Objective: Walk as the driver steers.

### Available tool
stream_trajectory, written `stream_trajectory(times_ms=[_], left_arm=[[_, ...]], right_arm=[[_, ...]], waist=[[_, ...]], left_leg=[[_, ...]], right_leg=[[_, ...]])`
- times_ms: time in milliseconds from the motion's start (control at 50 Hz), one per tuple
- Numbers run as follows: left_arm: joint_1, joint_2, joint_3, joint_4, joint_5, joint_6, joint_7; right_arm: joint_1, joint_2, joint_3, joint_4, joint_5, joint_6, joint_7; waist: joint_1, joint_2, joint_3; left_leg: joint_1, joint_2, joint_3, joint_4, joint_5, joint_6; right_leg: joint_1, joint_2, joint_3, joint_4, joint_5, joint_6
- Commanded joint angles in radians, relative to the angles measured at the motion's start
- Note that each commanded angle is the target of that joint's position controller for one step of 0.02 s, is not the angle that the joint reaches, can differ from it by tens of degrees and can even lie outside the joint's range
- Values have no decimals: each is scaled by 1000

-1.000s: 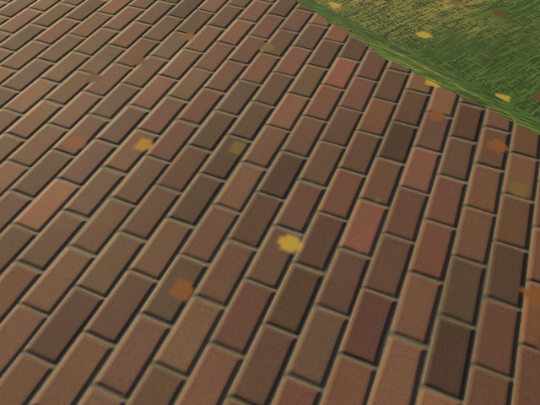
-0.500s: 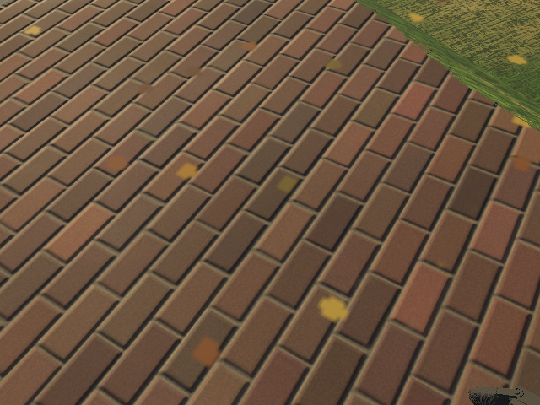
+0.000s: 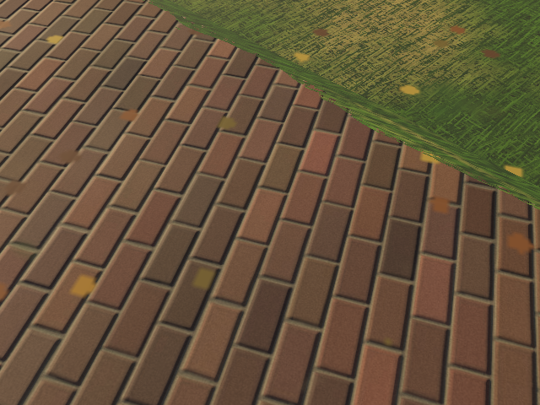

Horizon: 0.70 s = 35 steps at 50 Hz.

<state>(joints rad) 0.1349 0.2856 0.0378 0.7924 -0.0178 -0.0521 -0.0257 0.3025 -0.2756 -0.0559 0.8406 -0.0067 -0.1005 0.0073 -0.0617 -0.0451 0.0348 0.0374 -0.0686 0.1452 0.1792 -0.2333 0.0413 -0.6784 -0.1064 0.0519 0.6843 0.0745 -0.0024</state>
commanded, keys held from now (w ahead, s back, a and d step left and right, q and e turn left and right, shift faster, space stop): w+e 0.44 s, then w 0.56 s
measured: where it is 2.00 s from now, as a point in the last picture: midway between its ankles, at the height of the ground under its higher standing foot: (349, 188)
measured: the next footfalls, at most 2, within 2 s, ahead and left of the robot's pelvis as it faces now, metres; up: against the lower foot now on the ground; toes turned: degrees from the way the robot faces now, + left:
right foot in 0.14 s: +0.26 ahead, -0.13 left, +0.00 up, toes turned -7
left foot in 0.64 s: +0.59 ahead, +0.00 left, +0.00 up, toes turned -21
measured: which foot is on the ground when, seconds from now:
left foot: down 0.00-0.16, up 0.18-0.62, down 0.64-1.00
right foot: up 0.00-0.12, down 0.14-0.64, up 0.66-1.00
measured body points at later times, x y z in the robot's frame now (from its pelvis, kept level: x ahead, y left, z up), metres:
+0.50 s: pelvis +0.29 -0.07 +0.00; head +0.32 -0.09 +0.45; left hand +0.43 +0.20 -0.10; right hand +0.44 -0.36 -0.09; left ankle +0.52 +0.07 -0.69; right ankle +0.22 -0.12 -0.74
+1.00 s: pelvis +0.57 -0.11 +0.00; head +0.60 -0.11 +0.45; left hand +0.85 +0.05 -0.08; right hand +0.48 -0.37 -0.12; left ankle +0.55 +0.01 -0.74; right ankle +0.67 -0.32 -0.69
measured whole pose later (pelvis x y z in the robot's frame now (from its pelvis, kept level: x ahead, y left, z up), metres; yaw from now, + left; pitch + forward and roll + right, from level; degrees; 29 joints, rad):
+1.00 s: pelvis +0.57 -0.11 +0.00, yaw -21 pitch +2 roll +1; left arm 0.11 0.27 0.04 0.67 -0.01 -0.06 -0.01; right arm 0.37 -0.27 -0.05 0.85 0.02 -0.08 0.01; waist -0.09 -0.04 0.03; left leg -0.05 -0.06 0.01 0.24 -0.22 0.04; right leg -0.64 -0.09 0.05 0.68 -0.04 0.01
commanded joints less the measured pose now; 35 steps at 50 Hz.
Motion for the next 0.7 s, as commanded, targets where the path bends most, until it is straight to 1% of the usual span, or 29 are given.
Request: stream_trajectory(times_ms=[20, 60, 80, 100, 120, 140, 160, 180, 200, 220, 240, 260, 280, 300, 320, 340, 380, 420, 440, 460, 500, 540, 580, 600, 620, 640, 660, 680, 700], left_arm=[[-124, 49, 6, -112, -1, -15, -18], [-139, 60, 12, -141, 0, -13, -31], [-123, 73, 19, -150, 0, -11, -36], [-81, 93, 30, -150, 0, -7, -38], [20, 125, 50, -133, -1, -3, -37], [183, 178, 83, -94, -5, 0, -26], [321, 273, 112, -73, -8, 12, -3], [267, 316, 112, -104, -13, 5, -6], [276, 227, 89, -114, -6, -2, -9], [245, 182, 77, -116, 1, -9, -7], [186, 167, 71, -123, 3, -15, -7], [132, 128, 60, -135, 4, -16, -5], [107, 132, 58, -152, 17, -16, 1], [95, 132, 60, -159, 16, -16, 4], [100, 135, 61, -159, 10, -17, 8], [110, 147, 65, -156, 9, -18, 15], [139, 170, 72, -147, 3, -16, 28], [163, 175, 75, -138, -2, -9, 37], [177, 175, 75, -133, -3, -4, 40], [191, 171, 73, -126, -3, -2, 42], [231, 161, 70, -105, -4, -1, 42], [261, 148, 66, -86, -4, 2, 43], [265, 154, 68, -75, 1, 7, 45], [258, 158, 70, -73, 3, 11, 44], [240, 152, 68, -76, 3, 13, 43], [226, 125, 56, -86, 8, 13, 40], [261, 86, 38, -105, 26, 9, 42], [390, 31, 21, -99, -2, -4, 40], [333, 120, 33, -90, -14, -10, 39]], right_arm=[[14, -168, -42, -28, 13, 6, -10], [14, -182, -49, -21, 21, 26, -16], [0, -194, -52, -25, 21, 36, -21], [-12, -209, -57, -30, 21, 45, -28], [-24, -216, -59, -37, 20, 56, -35], [-34, -205, -52, -46, 19, 63, -42], [4, -145, -27, -72, -9, 51, -44], [73, -42, 8, -115, -12, 17, -23], [-24, -146, -12, -117, 22, -23, -2], [-103, -164, -15, -146, 51, -42, 6], [-123, -146, -11, -148, 37, -49, 0], [-136, -154, -19, -141, 7, -43, -9], [-113, -153, -22, -146, 1, -33, -8], [-95, -150, -24, -145, -5, -23, -8], [-86, -138, -22, -145, -8, -13, -8], [-98, -124, -19, -149, -10, -5, -10], [-173, -104, -12, -175, -13, 2, -13], [-245, -81, -3, -193, -11, -1, -10], [-279, -74, 0, -200, -7, -5, -7], [-302, -72, 2, -204, -1, -8, -1], [-343, -79, 2, -214, 7, -17, 10], [-363, -96, -3, -223, 8, -26, 20], [-348, -116, -12, -224, 8, -33, 24], [-318, -126, -17, -219, 8, -36, 23], [-242, -143, -29, -199, 5, -40, 19], [-121, -177, -44, -175, -5, -44, 14], [33, -239, -60, -161, -15, -43, 11], [116, -269, -74, -108, -3, -28, 22], [111, -177, -50, -113, 28, -25, 25]], waist=[[-21, 72, 52], [-8, 85, 48], [12, 100, 27], [40, 122, -13], [98, 131, -76], [184, 104, -161], [211, -62, -270], [108, -249, -389], [181, -108, -394], [178, -54, -255], [129, 56, -155], [99, 77, -107], [67, 20, -93], [53, 17, -85], [45, 15, -80], [45, 22, -70], [66, 21, -44], [95, -3, -38], [110, -15, -37], [122, -25, -38], [146, -35, -31], [153, -40, -24], [137, -60, -16], [119, -75, -20], [74, -76, -54], [15, -57, -157], [-26, 69, -310], [13, 374, -389], [-19, 249, -298]], left_leg=[[-5, 310, -40, -43, 353, 125], [77, 338, -27, 24, 481, 107], [98, 342, -12, 81, 633, 95], [110, 340, 3, 166, 810, 81], [94, 325, 22, 314, 933, 63], [-11, 283, 50, 536, 899, 28], [-279, 221, 58, 863, 476, -15], [-693, -11, -100, 1196, -337, -73], [-805, 50, -270, 1241, -318, -43], [-844, 92, -251, 1199, -237, -19], [-809, 137, -243, 1096, -163, -17], [-749, 167, -236, 1006, -118, -23], [-688, 176, -241, 983, -95, -37], [-662, 180, -239, 946, -89, -54], [-650, 180, -227, 904, -75, -71], [-648, 175, -214, 857, -47, -87], [-667, 159, -200, 720, 69, -114], [-623, 128, -196, 557, 211, -120], [-593, 110, -192, 487, 269, -120], [-568, 98, -184, 433, 320, -118], [-545, 91, -190, 375, 371, -104], [-564, 92, -203, 327, 336, -78], [-563, 90, -202, 304, 248, -44], [-530, 83, -189, 293, 200, -24], [-425, 62, -162, 253, 195, 4], [-220, 111, -196, 275, 234, 50], [85, 279, -408, 322, 251, 140], [334, 450, -843, 197, 2, 276], [294, 443, -898, 134, -225, 246]], right_leg=[[2, 16, -35, -73, 6, -23], [-14, 33, -62, -92, -95, -50], [24, 58, -89, -95, -150, -68], [95, 93, -122, -85, -207, -87], [226, 134, -148, -91, -235, -113], [467, 168, -136, -145, -185, -152], [775, -16, 153, -141, -144, -225], [1073, -227, 743, -308, -354, -437], [1079, -219, 742, -384, -428, -395], [966, -184, 585, -388, -380, -349], [805, -140, 472, -394, -260, -316], [697, -100, 384, -412, -153, -291], [613, -90, 366, -429, -63, -305], [572, -76, 344, -445, -7, -312], [536, -64, 307, -453, 38, -312], [503, -49, 275, -461, 59, -307], [471, -20, 231, -466, 77, -286], [446, 23, 193, -452, 20, -246], [436, 34, 189, -445, -17, -231], [437, 33, 188, -445, -50, -219], [470, 7, 216, -431, -96, -211], [556, -29, 258, -385, -101, -205], [629, -65, 298, -342, -42, -195], [649, -72, 306, -313, 27, -187], [655, -45, 286, -238, 164, -170], [606, 6, 246, -77, 219, -143], [410, 97, 176, 209, -1, -97], [72, 226, 102, 509, -617, -30], [-51, 167, 163, 605, -639, -31]])
Velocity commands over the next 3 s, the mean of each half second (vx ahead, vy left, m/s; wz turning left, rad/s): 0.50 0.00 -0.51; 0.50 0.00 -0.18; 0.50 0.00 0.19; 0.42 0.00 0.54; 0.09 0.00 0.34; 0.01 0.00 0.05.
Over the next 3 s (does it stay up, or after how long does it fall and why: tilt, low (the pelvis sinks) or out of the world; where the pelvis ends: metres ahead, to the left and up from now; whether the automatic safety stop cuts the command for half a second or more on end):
stays up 1.22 -0.23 -0.01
